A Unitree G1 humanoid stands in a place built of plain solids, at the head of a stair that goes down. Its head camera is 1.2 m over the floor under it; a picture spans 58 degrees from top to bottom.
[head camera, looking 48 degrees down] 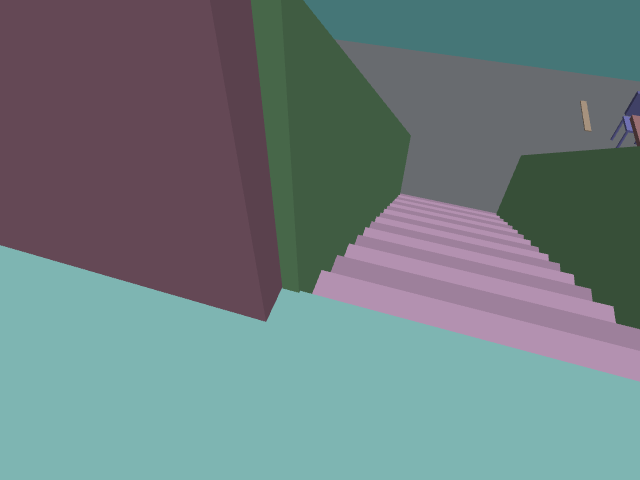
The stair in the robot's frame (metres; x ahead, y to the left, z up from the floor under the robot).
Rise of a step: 0.18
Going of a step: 0.24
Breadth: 1.30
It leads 18 degrees to the right of straight ahead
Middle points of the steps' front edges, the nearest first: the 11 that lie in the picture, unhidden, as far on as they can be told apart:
0.65 -0.55 0.00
0.88 -0.63 -0.18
1.11 -0.70 -0.36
1.34 -0.77 -0.54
1.57 -0.85 -0.72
1.80 -0.92 -0.89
2.03 -1.00 -1.07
2.26 -1.07 -1.25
2.49 -1.15 -1.43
2.72 -1.22 -1.61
2.95 -1.29 -1.79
